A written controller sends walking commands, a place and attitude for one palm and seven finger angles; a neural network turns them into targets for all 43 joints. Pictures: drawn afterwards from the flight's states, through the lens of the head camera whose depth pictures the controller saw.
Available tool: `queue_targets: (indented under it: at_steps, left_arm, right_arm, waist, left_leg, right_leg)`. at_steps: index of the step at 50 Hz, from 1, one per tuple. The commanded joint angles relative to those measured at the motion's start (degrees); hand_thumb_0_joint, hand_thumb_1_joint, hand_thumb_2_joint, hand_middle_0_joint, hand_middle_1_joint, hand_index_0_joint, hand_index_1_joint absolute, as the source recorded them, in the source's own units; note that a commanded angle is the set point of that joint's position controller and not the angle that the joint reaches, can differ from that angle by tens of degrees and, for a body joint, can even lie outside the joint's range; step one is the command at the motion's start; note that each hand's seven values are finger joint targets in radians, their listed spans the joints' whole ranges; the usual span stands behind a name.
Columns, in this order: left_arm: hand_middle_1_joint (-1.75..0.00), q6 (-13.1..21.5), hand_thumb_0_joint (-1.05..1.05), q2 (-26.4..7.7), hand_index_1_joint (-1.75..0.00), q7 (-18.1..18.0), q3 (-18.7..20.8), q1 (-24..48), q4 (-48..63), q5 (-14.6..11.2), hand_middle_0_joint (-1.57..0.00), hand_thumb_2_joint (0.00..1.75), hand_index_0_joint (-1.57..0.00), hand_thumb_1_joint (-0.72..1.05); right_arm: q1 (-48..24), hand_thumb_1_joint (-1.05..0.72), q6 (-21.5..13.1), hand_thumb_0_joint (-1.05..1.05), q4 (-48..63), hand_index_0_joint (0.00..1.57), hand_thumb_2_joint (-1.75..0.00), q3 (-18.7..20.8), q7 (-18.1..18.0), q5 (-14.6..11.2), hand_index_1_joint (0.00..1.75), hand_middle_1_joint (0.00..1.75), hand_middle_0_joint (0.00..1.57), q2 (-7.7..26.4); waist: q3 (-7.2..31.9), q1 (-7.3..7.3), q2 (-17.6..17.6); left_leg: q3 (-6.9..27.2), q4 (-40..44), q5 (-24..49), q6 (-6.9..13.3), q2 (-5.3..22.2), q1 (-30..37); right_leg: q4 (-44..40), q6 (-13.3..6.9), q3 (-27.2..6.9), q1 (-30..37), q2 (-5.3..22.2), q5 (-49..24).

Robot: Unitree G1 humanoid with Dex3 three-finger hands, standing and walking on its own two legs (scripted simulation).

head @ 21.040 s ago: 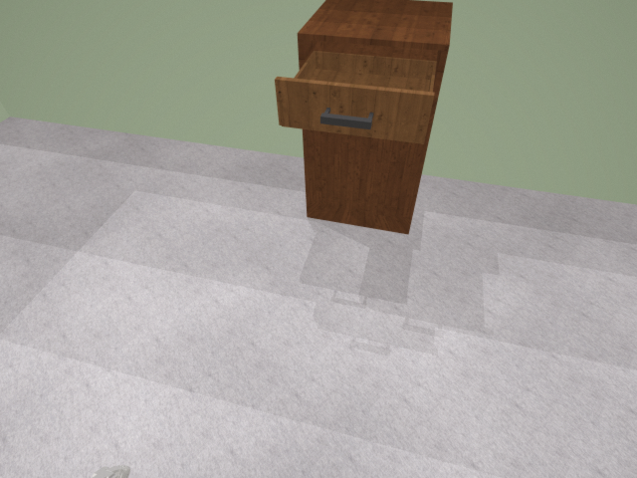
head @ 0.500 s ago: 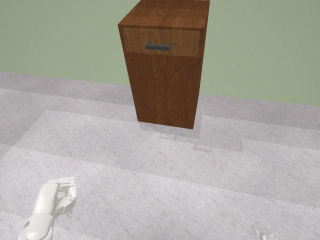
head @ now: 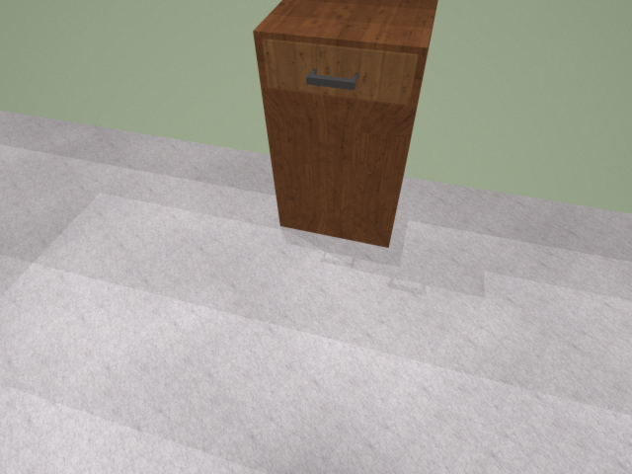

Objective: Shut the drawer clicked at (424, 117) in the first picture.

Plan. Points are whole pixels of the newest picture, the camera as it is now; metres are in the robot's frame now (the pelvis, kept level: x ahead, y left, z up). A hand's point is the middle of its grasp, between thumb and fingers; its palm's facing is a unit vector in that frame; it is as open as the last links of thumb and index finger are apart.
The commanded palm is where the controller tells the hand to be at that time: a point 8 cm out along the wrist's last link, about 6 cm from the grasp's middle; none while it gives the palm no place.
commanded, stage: let the arm hang, fingers relaxed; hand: left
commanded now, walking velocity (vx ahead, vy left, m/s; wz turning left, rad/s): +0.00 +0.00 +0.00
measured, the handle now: (332, 78) +1.10 +0.03 -0.05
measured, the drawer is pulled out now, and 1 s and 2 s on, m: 0.00 0.00 0.00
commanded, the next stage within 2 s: look to check the result in 0.46 s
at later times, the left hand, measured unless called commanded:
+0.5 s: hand out of the picture +0.11 +0.21 -0.15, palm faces -0.04 -0.96 -0.29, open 7.4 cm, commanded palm none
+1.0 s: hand out of the picture +0.13 +0.22 -0.15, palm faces -0.05 -0.95 -0.32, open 7.4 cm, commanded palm none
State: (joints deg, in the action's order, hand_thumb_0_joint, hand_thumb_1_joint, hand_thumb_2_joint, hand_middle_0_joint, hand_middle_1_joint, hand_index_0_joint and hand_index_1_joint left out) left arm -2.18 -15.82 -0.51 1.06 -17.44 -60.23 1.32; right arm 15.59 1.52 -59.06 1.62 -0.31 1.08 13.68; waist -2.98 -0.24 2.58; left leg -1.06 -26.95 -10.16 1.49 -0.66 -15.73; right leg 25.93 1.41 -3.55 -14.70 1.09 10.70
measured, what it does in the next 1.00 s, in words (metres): shifts its weight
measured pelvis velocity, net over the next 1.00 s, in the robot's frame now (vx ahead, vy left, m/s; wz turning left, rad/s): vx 0.05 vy -0.01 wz -0.02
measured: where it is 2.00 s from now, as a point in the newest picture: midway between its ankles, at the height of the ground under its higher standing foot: outside the picture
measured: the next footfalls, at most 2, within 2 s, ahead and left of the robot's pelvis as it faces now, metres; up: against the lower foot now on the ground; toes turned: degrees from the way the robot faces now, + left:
none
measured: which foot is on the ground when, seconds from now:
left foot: down 0.00-1.00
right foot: down 0.00-1.00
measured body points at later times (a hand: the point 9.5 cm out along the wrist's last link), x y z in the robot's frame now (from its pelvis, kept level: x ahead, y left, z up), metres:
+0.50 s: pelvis +0.03 +0.00 +0.00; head +0.05 -0.01 +0.45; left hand +0.12 +0.26 -0.13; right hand +0.07 -0.27 -0.15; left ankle +0.05 +0.10 -0.74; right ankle +0.04 -0.15 -0.74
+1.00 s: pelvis +0.05 -0.01 +0.01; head +0.07 -0.02 +0.46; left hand +0.13 +0.27 -0.13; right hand +0.11 -0.30 -0.14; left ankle +0.05 +0.10 -0.74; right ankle +0.04 -0.15 -0.74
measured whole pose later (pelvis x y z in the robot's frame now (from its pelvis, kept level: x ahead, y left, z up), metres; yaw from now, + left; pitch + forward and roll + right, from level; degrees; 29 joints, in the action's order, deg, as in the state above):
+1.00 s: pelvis +0.05 -0.01 +0.01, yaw -1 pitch -1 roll +0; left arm 0.0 -16.6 -0.4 0.7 -6.2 -63.9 0.9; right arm 7.0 -0.2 -63.8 1.4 -0.6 0.8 17.5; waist -4.1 0.8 1.2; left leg -1.6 -20.9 -11.4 0.3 0.1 -8.3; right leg 20.8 1.5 -4.1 -8.2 0.5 11.6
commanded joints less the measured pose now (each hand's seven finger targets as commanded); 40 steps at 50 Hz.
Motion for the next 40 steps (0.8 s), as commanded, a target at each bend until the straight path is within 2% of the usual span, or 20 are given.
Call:
queue_targets:
  at_steps: [1, 8, 12, 14, 18, 33, 40]
  left_arm:
    - [-0.30, 2.3, 0.00, -8.4, -0.30, -0.5, 1.5, 3.5, 2.5, -0.3, -0.20, 0.90, -0.20, 0.90]
    - [-0.30, 2.6, 0.00, -9.1, -0.30, -0.6, 1.6, 4.9, 0.9, -0.2, -0.20, 0.90, -0.20, 0.90]
    - [-0.30, 2.9, 0.00, -9.1, -0.30, -0.6, 1.5, 6.4, 0.4, -0.3, -0.20, 0.90, -0.20, 0.90]
    - [-0.30, 3.2, 0.00, -9.2, -0.30, -0.7, 1.5, 7.3, 0.3, -0.4, -0.20, 0.90, -0.20, 0.90]
    - [-0.30, 3.2, 0.00, -9.5, -0.30, -0.8, 1.6, 8.5, 0.2, -0.4, -0.20, 0.90, -0.20, 0.90]
    - [-0.30, 3.5, 0.00, -10.8, -0.30, -0.8, 1.8, 11.6, 0.0, -0.6, -0.20, 0.90, -0.20, 0.90]
    - [-0.30, 3.6, 0.00, -11.7, -0.30, -0.8, 1.8, 12.5, -0.2, -0.6, -0.20, 0.90, -0.20, 0.90]
  right_arm:
    - [-0.1, -0.90, -1.5, 0.00, 2.0, 0.20, -0.90, 2.0, -0.6, 0.0, 0.30, 0.30, 0.20, 9.0]
    - [-1.9, -0.90, -2.0, 0.00, 0.5, 0.20, -0.90, 2.1, -0.5, -0.1, 0.30, 0.30, 0.20, 10.0]
    - [-3.2, -0.90, -2.5, 0.00, 0.0, 0.20, -0.90, 1.9, -0.6, -0.1, 0.30, 0.30, 0.20, 9.8]
    - [-3.6, -0.90, -2.6, 0.00, -0.2, 0.20, -0.90, 1.8, -0.6, -0.1, 0.30, 0.30, 0.20, 10.0]
    - [-4.8, -0.90, -2.8, 0.00, -0.5, 0.20, -0.90, 1.8, -0.7, -0.2, 0.30, 0.30, 0.20, 10.5]
    - [-7.1, -0.90, -2.6, 0.00, -1.5, 0.20, -0.90, 1.7, -0.8, -0.2, 0.30, 0.30, 0.20, 12.0]
    - [-7.9, -0.90, -2.5, 0.00, -1.9, 0.20, -0.90, 1.6, -0.7, -0.2, 0.30, 0.30, 0.20, 12.7]
  waist:
    - [-0.8, 0.84, -3.7]
    - [-0.7, 0.51, -0.9]
    - [0.9, 0.47, -1.4]
    - [1.8, 0.60, -2.8]
    - [2.4, 0.56, -1.3]
    - [4.3, 0.86, -3.0]
    - [4.6, 1.12, -3.2]
  left_leg:
    - [7.4, 8.6, -12.5, 1.4, 5.7, 1.5]
    - [7.9, 10.1, -11.7, 1.3, 6.4, 1.8]
    - [7.1, 9.3, -5.9, 1.1, 6.3, 3.5]
    - [6.6, 8.5, -1.4, 1.0, 6.4, 4.9]
    - [6.1, 7.9, 2.6, 0.8, 6.5, 6.4]
    - [4.9, 7.5, 8.4, 0.2, 6.8, 9.9]
    - [4.6, 8.1, 7.1, 0.0, 7.0, 10.6]
  right_leg:
    - [-7.4, -3.8, -3.8, -3.8, 2.6, 12.0]
    - [-6.4, -3.6, -3.6, -2.1, 2.7, 8.0]
    - [-6.0, -3.4, -3.5, -0.1, 3.4, 3.1]
    - [-6.0, -3.3, -3.4, 0.7, 3.7, 0.5]
    - [-5.9, -3.1, -3.6, 1.5, 3.8, -2.2]
    - [-7.1, -3.0, -3.7, 4.4, 4.4, -8.3]
    - [-8.1, -2.9, -3.8, 5.1, 4.4, -7.7]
